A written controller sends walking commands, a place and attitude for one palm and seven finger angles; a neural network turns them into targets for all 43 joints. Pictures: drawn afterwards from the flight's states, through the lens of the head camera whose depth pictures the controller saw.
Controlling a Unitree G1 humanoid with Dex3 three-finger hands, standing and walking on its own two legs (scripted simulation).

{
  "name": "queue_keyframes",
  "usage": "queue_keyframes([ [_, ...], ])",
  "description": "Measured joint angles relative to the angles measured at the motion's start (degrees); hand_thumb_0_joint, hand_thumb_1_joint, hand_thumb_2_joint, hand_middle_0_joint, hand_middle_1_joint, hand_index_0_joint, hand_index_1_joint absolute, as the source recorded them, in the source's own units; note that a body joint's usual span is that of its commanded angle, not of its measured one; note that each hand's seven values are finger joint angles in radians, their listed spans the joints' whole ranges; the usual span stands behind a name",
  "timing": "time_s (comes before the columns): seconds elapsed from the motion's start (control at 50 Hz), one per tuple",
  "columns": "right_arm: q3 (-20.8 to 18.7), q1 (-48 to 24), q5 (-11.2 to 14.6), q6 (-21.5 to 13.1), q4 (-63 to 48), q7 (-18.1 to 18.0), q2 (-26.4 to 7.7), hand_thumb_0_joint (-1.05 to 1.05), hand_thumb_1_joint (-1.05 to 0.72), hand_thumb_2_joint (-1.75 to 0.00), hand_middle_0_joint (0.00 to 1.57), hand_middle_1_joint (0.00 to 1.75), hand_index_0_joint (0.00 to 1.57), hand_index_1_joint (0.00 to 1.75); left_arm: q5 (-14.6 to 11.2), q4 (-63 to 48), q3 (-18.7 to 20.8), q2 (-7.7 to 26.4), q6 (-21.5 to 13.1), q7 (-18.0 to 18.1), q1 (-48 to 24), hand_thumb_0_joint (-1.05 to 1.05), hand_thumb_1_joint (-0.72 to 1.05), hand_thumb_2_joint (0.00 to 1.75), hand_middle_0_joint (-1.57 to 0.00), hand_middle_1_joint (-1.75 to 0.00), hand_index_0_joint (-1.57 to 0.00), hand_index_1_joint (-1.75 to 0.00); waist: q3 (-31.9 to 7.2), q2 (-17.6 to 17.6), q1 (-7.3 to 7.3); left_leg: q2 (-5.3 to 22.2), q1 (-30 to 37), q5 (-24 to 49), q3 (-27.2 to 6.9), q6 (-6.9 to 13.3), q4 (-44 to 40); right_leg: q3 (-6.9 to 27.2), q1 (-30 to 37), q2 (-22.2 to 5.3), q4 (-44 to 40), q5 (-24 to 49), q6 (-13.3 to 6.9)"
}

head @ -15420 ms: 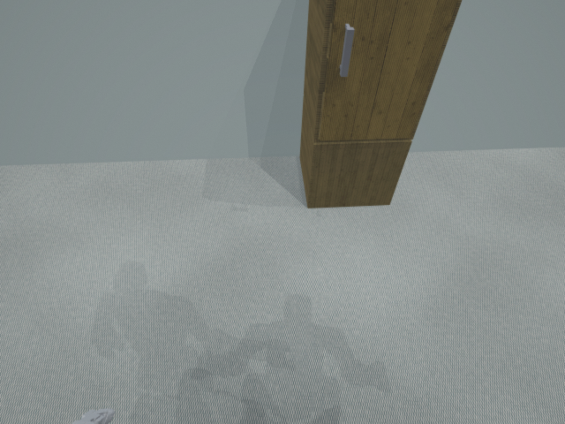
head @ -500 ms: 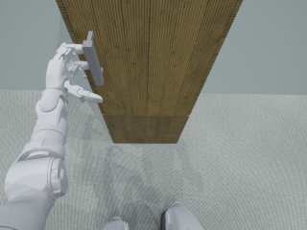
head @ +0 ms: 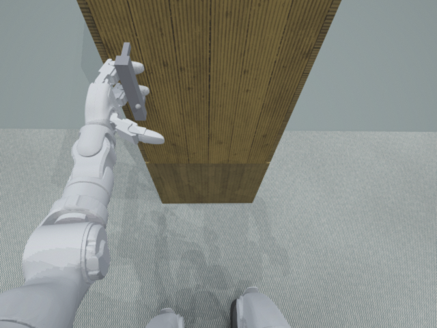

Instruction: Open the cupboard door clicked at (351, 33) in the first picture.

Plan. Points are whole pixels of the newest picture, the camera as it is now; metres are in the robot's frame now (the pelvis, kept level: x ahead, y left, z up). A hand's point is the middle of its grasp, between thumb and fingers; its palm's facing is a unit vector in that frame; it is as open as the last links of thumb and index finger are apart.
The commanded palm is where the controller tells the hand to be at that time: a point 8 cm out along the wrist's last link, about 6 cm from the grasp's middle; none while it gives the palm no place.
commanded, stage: slide the fingers in behind the handle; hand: left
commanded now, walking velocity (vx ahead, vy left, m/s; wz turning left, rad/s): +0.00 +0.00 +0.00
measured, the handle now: (134, 84) +0.56 +0.12 +0.07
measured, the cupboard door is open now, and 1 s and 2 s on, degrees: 0 1 33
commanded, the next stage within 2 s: close the thumb around the handle in 0.32 s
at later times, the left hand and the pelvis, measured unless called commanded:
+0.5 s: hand (138, 107) +0.50 +0.11 +0.08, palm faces -0.08 -1.00 -0.03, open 13.9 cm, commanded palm +0.47 +0.16 +0.08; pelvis +0.00 +0.00 +0.00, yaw +0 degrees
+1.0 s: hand (138, 107) +0.49 +0.11 +0.08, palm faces -0.08 -1.00 -0.03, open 6.2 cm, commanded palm +0.46 +0.16 +0.08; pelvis +0.00 +0.00 +0.00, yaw +0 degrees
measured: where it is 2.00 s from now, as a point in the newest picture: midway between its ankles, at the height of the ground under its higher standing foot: outside the picture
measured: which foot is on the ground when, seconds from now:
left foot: down 0.00-1.00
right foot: down 0.00-1.00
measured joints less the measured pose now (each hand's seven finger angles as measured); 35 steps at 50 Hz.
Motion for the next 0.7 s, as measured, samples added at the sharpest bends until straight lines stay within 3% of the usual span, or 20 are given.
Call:
queue_keyframes([
  [0.12, 0.18, -0.05, -0.18, -0.24, -0.32, -0.24, 0.07, 0.00, -0.91, -0.90, 0.20, 0.30, 0.20, 0.30, 0.90, 0.75, 0.98, 0.77, 0.19, 0.93, -0.61, -0.01, -0.49, 0.30, -0.30, -1.20, -0.30, -1.20, 0.36, 0.03, -0.56, -0.04, -0.29, 0.11, 0.09, 0.00, 0.06, 0.11, -0.38, -0.03, 0.18, 0.07, -0.05],
  [0.28, -0.14, 0.30, -0.02, -0.03, 0.15, -0.09, -0.32, 0.00, -0.91, -0.90, 0.20, 0.30, 0.20, 0.30, 0.16, 0.79, -0.18, 0.43, 0.00, 0.21, -0.37, -0.01, -0.49, 0.30, -0.30, -1.20, -0.30, -1.20, 0.01, 0.09, 0.21, -0.09, 0.10, 0.18, 0.00, -0.08, -0.24, 0.06, -0.01, -0.05, 0.02, 0.01, -0.09],
  [0.5, -0.36, -0.70, -0.13, -0.51, -0.11, -0.32, -0.60, 0.00, -0.91, -0.90, 0.20, 0.30, 0.20, 0.30, 0.70, 0.70, -0.17, 0.32, -0.56, 0.75, -0.68, -0.01, -0.48, 0.30, -0.30, -1.21, -0.30, -1.20, 0.25, -0.21, -0.10, -0.11, -0.35, 0.21, -0.34, -0.20, 0.13, -0.22, -0.31, -0.08, 0.31, -0.02, -0.25],
  [0.7, -0.34, -0.59, 0.01, -0.30, -0.06, -0.10, -0.28, 0.00, -0.91, -0.90, 0.20, 0.30, 0.20, 0.30, 0.07, -0.56, -0.46, -0.38, -0.16, 0.79, 0.69, -0.01, -0.15, 0.45, -0.32, -1.24, -0.32, -1.23, -0.12, -0.03, 0.43, -0.08, 0.50, 0.29, -0.16, -0.25, -0.44, -0.02, 0.35, 0.02, -0.03, 0.00, -0.26],
])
